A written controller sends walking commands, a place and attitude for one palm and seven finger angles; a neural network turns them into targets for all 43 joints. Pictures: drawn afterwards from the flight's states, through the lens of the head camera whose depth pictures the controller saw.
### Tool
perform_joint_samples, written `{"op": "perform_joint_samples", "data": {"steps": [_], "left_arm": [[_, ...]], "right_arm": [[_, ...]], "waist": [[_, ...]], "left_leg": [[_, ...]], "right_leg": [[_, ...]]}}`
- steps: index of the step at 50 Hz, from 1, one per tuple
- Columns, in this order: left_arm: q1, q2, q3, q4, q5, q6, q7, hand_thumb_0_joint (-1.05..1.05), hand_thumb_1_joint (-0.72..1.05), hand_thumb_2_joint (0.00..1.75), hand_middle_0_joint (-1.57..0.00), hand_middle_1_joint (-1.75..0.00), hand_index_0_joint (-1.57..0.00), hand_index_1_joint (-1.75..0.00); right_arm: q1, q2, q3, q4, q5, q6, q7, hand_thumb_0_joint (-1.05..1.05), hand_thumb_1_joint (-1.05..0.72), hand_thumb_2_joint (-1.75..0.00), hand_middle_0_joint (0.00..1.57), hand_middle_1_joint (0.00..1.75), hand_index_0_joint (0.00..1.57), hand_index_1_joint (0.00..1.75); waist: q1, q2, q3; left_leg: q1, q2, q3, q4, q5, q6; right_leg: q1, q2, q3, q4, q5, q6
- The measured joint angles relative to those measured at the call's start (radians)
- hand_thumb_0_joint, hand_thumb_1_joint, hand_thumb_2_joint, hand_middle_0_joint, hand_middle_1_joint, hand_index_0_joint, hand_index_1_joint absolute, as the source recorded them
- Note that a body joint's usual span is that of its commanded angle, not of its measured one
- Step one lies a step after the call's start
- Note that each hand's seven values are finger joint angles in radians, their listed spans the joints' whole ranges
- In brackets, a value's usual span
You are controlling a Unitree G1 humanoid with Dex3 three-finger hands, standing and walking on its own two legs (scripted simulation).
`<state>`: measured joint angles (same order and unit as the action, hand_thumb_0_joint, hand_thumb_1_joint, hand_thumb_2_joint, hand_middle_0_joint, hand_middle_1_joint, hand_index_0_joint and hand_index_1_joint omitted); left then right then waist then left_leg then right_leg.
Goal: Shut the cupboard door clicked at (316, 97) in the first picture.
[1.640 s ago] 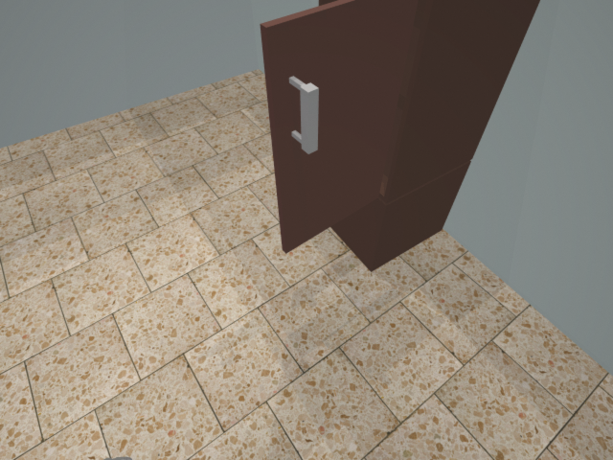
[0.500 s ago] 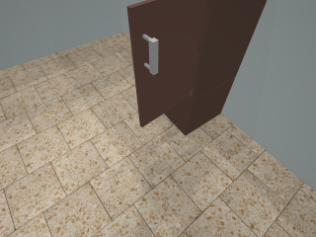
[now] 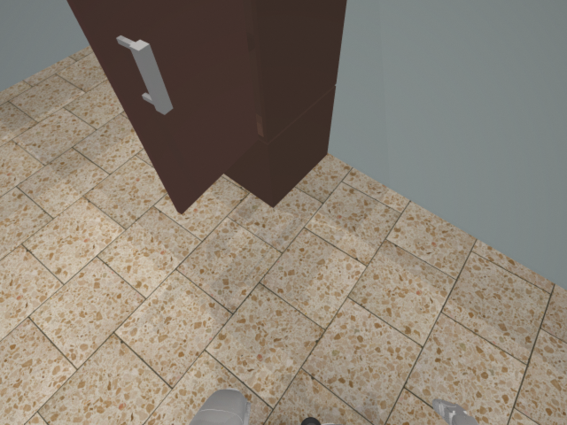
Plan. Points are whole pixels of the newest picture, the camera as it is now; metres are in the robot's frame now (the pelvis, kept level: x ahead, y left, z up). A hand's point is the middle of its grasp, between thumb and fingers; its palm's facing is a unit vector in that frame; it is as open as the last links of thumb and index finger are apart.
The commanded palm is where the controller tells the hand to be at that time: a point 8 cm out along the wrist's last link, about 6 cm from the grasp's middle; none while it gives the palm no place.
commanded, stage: walk around to get in front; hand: left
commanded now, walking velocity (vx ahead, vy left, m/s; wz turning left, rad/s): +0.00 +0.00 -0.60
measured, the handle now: (144, 75) +0.63 +0.31 +0.08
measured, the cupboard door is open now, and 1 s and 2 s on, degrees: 94 94 94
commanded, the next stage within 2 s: none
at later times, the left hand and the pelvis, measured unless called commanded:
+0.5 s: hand (161, 400) +0.15 +0.22 -0.17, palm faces -0.26 -0.93 -0.26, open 7.4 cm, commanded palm none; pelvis -0.01 +0.02 -0.01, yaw -18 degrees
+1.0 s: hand (229, 362) +0.21 +0.12 -0.17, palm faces -0.56 -0.80 -0.19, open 7.4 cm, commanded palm none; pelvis +0.00 +0.02 -0.01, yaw -36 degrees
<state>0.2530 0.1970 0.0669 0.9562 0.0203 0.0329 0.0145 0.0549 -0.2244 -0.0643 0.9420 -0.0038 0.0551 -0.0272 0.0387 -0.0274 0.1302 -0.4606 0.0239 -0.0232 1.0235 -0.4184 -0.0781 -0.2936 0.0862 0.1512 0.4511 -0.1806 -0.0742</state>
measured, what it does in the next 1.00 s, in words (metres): steps on the spot, turning right: left foot, then right foot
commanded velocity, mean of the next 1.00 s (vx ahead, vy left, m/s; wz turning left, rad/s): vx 0.00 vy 0.00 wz -0.60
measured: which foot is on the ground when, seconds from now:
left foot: up 0.00-0.20, down 0.22-0.54, up 0.56-0.82, down 0.84-1.00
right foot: down 0.00-0.22, up 0.24-0.52, down 0.54-0.84, up 0.86-1.00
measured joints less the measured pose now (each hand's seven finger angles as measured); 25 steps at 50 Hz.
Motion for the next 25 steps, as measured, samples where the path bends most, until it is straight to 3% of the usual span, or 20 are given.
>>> {"op": "perform_joint_samples", "data": {"steps": [7,10,11,12,14,18,20,25], "left_arm": [[-0.014,0.021,0.012,-0.015,0.008,0.007,-0.002,0.01,0.9,0.9,-0.2,-0.3,-0.21,-0.3],[-0.022,0.04,0.018,-0.019,0.006,0.016,-0.003,0.01,0.9,0.9,-0.2,-0.3,-0.21,-0.3],[-0.018,0.042,0.018,-0.024,0.0,0.02,-0.004,0.01,0.9,0.9,-0.2,-0.3,-0.21,-0.3],[-0.028,0.045,0.019,-0.024,-0.005,0.025,-0.009,0.01,0.9,0.9,-0.2,-0.3,-0.21,-0.3],[-0.063,0.071,0.026,-0.027,-0.003,0.033,-0.021,0.01,0.9,0.9,-0.2,-0.3,-0.21,-0.3],[-0.094,0.103,0.044,-0.055,0.004,0.036,-0.041,0.01,0.91,0.9,-0.2,-0.3,-0.2,-0.3],[-0.1,0.105,0.044,-0.068,0.004,0.037,-0.049,0.01,0.91,0.9,-0.2,-0.3,-0.2,-0.3],[-0.1,0.103,0.03,-0.07,0.001,0.031,-0.062,0.01,0.91,0.9,-0.2,-0.3,-0.2,-0.3]], "right_arm": [[-0.039,0.014,0.006,-0.028,0.008,-0.009,-0.004,0.01,-0.91,-0.9,0.2,0.3,0.2,0.29],[-0.036,0.022,0.014,-0.044,0.013,-0.026,-0.005,0.01,-0.91,-0.9,0.2,0.3,0.2,0.29],[-0.023,0.015,0.019,-0.054,0.011,-0.036,-0.005,0.0,-0.91,-0.9,0.2,0.3,0.2,0.29],[-0.011,0.009,0.018,-0.061,0.005,-0.046,-0.009,0.0,-0.91,-0.9,0.2,0.3,0.21,0.29],[0.009,0.019,0.025,-0.059,-0.009,-0.047,-0.017,0.0,-0.91,-0.9,0.2,0.3,0.21,0.29],[0.072,0.028,0.04,-0.052,-0.028,-0.039,-0.013,0.0,-0.91,-0.9,0.2,0.3,0.21,0.29],[0.092,0.023,0.038,-0.047,-0.032,-0.037,-0.013,0.0,-0.91,-0.9,0.2,0.3,0.21,0.3],[0.129,-0.002,0.027,-0.044,-0.031,-0.039,-0.001,0.01,-0.9,-0.9,0.2,0.3,0.21,0.3]], "waist": [[0.019,-0.019,-0.025],[0.015,-0.031,-0.04],[0.007,-0.013,-0.056],[-0.006,0.004,-0.059],[-0.003,-0.017,-0.034],[0.008,-0.018,-0.027],[0.008,0.001,-0.02],[-0.015,0.042,-0.013]], "left_leg": [[0.073,-0.025,-0.018,-0.202,-0.034,0.013],[0.151,-0.035,-0.017,-0.404,0.037,0.026],[0.192,-0.016,-0.028,-0.506,0.061,0.043],[0.195,-0.001,-0.036,-0.542,0.162,0.056],[0.201,-0.004,-0.017,-0.506,0.162,0.061],[0.237,0.038,0.017,-0.536,0.131,0.05],[0.247,0.065,0.038,-0.54,0.129,0.043],[0.255,0.125,0.112,-0.477,0.074,0.016]], "right_leg": [[-0.01,0.032,0.076,-0.015,0.026,0.017],[-0.034,0.049,0.108,0.015,0.02,0.037],[-0.056,0.068,0.1,0.047,0.001,0.044],[-0.091,0.075,0.068,0.123,-0.092,0.059],[-0.161,0.039,-0.005,0.338,-0.249,0.096],[-0.249,-0.025,-0.106,0.609,-0.274,0.133],[-0.241,-0.058,-0.138,0.593,-0.27,0.141],[-0.12,-0.097,-0.198,0.326,-0.217,0.12]]}}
